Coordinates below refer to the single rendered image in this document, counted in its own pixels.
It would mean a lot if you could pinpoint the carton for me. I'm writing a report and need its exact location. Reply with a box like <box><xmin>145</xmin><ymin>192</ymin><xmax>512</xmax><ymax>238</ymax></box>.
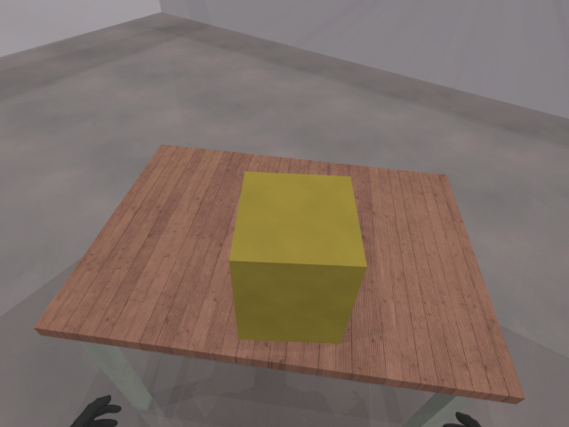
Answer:
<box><xmin>229</xmin><ymin>172</ymin><xmax>367</xmax><ymax>343</ymax></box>

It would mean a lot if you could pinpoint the table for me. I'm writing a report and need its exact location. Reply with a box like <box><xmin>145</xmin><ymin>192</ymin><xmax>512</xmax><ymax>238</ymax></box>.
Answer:
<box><xmin>33</xmin><ymin>144</ymin><xmax>525</xmax><ymax>427</ymax></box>

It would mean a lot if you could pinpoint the left robot hand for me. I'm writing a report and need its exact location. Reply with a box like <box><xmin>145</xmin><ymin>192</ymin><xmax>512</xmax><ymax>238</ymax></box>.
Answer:
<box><xmin>70</xmin><ymin>395</ymin><xmax>122</xmax><ymax>427</ymax></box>

